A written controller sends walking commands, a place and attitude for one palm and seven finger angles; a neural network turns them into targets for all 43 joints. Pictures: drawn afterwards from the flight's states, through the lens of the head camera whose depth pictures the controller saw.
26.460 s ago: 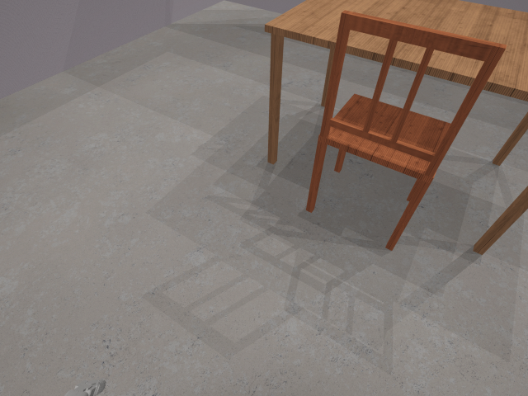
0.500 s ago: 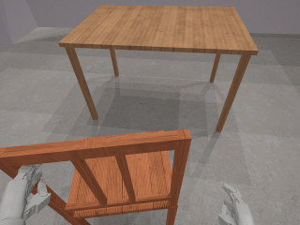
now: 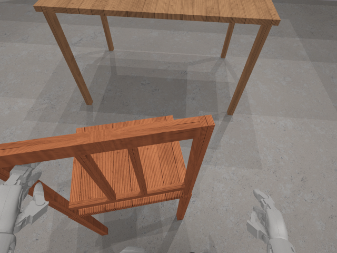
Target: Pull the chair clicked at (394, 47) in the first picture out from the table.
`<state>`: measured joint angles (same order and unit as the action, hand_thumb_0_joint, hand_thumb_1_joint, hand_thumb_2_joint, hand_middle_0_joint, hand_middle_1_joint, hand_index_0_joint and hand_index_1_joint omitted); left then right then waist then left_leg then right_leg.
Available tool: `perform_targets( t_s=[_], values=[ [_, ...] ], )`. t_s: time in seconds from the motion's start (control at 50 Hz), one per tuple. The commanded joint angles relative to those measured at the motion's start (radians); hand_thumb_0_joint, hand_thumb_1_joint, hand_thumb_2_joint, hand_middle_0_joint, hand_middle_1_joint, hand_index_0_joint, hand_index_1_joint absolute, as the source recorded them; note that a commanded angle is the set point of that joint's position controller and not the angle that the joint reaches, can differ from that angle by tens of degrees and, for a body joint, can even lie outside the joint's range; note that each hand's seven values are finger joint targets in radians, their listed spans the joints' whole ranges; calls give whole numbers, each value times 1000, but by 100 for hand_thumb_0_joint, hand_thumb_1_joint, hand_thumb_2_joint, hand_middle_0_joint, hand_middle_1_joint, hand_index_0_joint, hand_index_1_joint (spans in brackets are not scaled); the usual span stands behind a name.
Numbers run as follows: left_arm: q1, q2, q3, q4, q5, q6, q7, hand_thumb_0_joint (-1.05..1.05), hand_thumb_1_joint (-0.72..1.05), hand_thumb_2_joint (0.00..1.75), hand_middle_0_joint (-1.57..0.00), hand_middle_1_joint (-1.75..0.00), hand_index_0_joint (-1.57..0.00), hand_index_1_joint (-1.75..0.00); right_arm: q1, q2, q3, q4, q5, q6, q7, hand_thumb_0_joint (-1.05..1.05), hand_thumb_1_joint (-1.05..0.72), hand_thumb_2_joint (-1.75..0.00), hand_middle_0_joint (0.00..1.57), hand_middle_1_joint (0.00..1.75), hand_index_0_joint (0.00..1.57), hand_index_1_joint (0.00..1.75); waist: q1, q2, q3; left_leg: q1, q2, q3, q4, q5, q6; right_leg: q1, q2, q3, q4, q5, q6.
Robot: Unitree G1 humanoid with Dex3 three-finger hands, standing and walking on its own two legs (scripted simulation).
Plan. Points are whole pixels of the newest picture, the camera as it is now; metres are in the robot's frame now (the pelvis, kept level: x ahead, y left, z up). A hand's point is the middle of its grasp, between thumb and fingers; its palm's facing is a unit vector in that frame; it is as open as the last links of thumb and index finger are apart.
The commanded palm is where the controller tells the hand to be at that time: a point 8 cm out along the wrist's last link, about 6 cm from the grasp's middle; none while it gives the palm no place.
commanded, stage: step back with the hand held close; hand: left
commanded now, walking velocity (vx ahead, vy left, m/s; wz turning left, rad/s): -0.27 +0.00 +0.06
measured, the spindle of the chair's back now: (100, 179) +0.27 +0.22 -0.06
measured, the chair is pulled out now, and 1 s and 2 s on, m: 0.64 0.66 0.66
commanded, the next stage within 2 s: stop stepping back and stand still in 1.32 s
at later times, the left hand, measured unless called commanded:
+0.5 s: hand (19, 235) +0.12 +0.27 +0.09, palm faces +0.09 -0.79 -0.61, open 6.3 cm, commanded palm +0.08 +0.32 +0.18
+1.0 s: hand (7, 235) +0.12 +0.27 +0.11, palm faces +0.19 -0.76 -0.62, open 6.9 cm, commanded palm +0.06 +0.31 +0.18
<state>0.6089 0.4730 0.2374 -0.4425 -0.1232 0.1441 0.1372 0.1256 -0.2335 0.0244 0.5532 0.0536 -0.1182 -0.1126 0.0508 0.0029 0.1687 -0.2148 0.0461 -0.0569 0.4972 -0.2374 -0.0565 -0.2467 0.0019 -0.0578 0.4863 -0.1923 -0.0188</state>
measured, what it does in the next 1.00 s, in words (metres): shifts its weight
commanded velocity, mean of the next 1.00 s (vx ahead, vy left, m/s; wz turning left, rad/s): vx -0.35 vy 0.00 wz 0.02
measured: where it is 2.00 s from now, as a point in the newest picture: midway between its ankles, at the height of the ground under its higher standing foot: outside the picture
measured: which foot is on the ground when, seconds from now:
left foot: down 0.00-1.00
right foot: down 0.00-1.00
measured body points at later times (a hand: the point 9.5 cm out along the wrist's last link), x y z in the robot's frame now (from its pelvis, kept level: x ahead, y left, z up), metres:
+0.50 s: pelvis -0.05 +0.01 -0.01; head +0.00 +0.04 +0.43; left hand +0.11 +0.31 +0.12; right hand +0.11 -0.22 -0.09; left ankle +0.02 +0.16 -0.74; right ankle +0.05 -0.11 -0.74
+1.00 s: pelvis -0.07 +0.01 -0.02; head -0.02 +0.05 +0.42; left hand +0.10 +0.31 +0.14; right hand +0.12 -0.21 -0.09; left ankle +0.02 +0.16 -0.74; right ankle -0.02 -0.11 -0.74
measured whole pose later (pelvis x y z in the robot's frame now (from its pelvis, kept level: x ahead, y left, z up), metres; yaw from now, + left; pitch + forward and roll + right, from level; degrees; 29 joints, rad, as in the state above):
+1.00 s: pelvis -0.07 +0.01 -0.02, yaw +2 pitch +1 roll -3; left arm 0.66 0.59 0.43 -0.60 -0.01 -0.17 0.08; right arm 0.18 -0.17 0.03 0.64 -0.02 -0.27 -0.11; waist 0.02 -0.05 0.11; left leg -0.51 0.06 -0.11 0.71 -0.22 -0.05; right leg -0.40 0.03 -0.05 0.66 -0.29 0.00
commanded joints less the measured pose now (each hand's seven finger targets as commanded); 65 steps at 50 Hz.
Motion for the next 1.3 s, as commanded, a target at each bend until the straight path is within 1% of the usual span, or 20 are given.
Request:
perform_targets(
  t_s=[0.0,0.22,0.4,0.56,0.7,0.78,0.84,0.9,0.96,0.98,1.04,1.08,1.1,1.12,1.14,1.18,1.22,1.24,1.26,1.28],
  values=[
    [-140,296,340,-597,43,-278,79,0,90,90,-20,-30,-20,-30,-52,-93,-49,-144,-10,-43,-12,0,-90,-90,20,30,20,30,-4,226,-387,-43,77,-49,-77,212,78,201,-104,94,-6,246,28],
    [-93,339,426,-610,70,-366,86,0,90,90,-20,-30,-20,-30,0,-99,-50,-98,-32,-116,-32,0,-90,-90,20,30,20,30,-19,287,-320,-322,72,-85,-126,-308,104,205,-84,129,-3,-101,29],
    [-110,349,450,-609,71,-430,90,0,90,90,-20,-30,-20,-30,46,-101,-46,-60,-58,-168,-36,0,-90,-90,20,30,20,30,-21,189,-344,-269,39,-86,-48,-278,90,111,-127,159,-51,-159,2],
    [-131,284,445,-512,90,-450,71,0,90,90,-20,-30,-20,-30,30,-119,-58,-58,-64,-180,-29,0,-90,-90,20,30,20,30,-27,199,-308,-427,92,-108,-106,-287,110,196,-72,117,96,7,23],
    [-149,299,436,-566,79,-466,75,0,90,90,-20,-30,-20,-30,29,-100,-56,-46,-76,-167,-16,0,-90,-90,20,30,20,30,-26,66,-341,-249,-6,-55,94,-268,79,-17,-197,243,-102,-92,-46],
    [-108,290,441,-601,76,-477,85,0,90,90,-20,-30,-20,-30,14,-102,-57,-37,-78,-161,-22,0,-90,-90,20,30,20,30,-30,189,-368,-253,59,-118,-25,-175,98,16,-130,152,-5,-62,-20],
    [-119,263,457,-580,101,-482,76,0,90,90,-20,-30,-20,-30,6,-112,-62,-61,-70,-174,-23,0,-90,-90,20,30,20,30,-35,367,-333,-593,194,-185,-220,-399,160,285,-15,44,276,-57,38],
    [-120,280,484,-595,95,-504,56,0,90,90,-20,-30,-20,-30,20,-111,-78,-44,-71,-192,-17,0,-90,-90,20,30,20,30,-20,295,-344,-497,216,-185,-122,-106,170,225,-7,49,313,-26,32],
    [-111,284,483,-612,81,-527,39,0,90,90,-20,-30,-20,-30,31,-112,-70,-15,-86,-207,-5,0,-90,-90,20,30,20,30,-18,333,-394,-259,204,-178,-16,266,156,131,-19,42,158,0,19],
    [-109,272,467,-626,75,-529,36,0,90,90,-20,-30,-20,-30,32,-110,-71,-13,-86,-213,2,0,-90,-90,20,30,20,30,-16,329,-441,-190,188,-162,24,370,140,138,-26,44,124,64,9],
    [-75,256,452,-595,63,-531,30,0,90,90,-20,-30,-20,-30,17,-103,-82,-27,-68,-207,7,0,-90,-90,20,30,20,30,-20,201,-465,-198,75,-58,159,92,85,110,-112,152,37,204,-36],
    [-77,251,435,-428,59,-510,45,0,90,90,-20,-30,-20,-30,25,-86,-101,1,-66,-165,21,0,-90,-90,20,30,20,30,-43,-85,-433,-153,-83,25,488,-188,14,-82,-394,450,-207,141,-161],
    [-89,234,426,-336,64,-476,57,0,90,90,-20,-30,-20,-30,-1,-82,-108,17,-75,-128,29,0,-90,-90,20,30,20,30,-40,-104,-393,-198,-68,-14,679,-240,15,-109,-449,465,-251,102,-204],
    [-87,206,424,-247,75,-457,56,0,90,90,-20,-30,-20,-30,-25,-57,-103,12,-73,-105,30,0,-90,-90,20,30,20,30,-45,-127,-351,-248,-61,-21,751,-272,22,-113,-440,434,-233,158,-222],
    [-97,153,396,-183,79,-445,51,0,90,90,-20,-30,-20,-30,-27,-27,-83,3,-68,-84,28,0,-90,-90,20,30,20,30,-60,-155,-299,-253,-28,-25,676,-287,32,-109,-384,315,-186,253,-185],
    [-89,107,371,-56,100,-425,43,0,90,90,-20,-30,-20,-30,-65,-24,-68,-5,-54,-44,15,0,-90,-90,20,30,20,30,-56,-228,-202,-210,-11,-3,350,-255,43,-129,-253,186,-125,284,-96],
    [-84,126,357,-56,112,-431,37,0,90,90,-20,-30,-20,-30,-57,-63,-83,-9,-41,-27,17,0,-90,-90,20,30,20,30,-75,-166,-189,-149,-38,64,-18,-95,52,-69,-210,160,-56,252,-42],
    [-62,74,311,-92,107,-439,28,0,90,90,-20,-30,-20,-30,-39,-62,-79,-15,-48,-19,24,0,-90,-90,20,30,20,30,-69,-108,-219,-125,-1,59,-143,36,70,-18,-159,125,3,219,-7],
    [-81,87,307,-177,115,-448,28,0,90,90,-20,-30,-20,-30,-51,-101,-100,-41,-47,-23,34,0,-90,-90,20,30,20,30,-58,24,-237,-148,150,-77,-187,220,128,-8,-88,102,122,160,30],
    [-84,96,306,-246,114,-455,24,0,90,90,-20,-30,-20,-30,-35,-98,-103,-58,-42,-36,46,0,-90,-90,20,30,20,30,-60,77,-294,-74,263,-122,-161,409,170,-69,-57,81,258,-2,45]
  ],
)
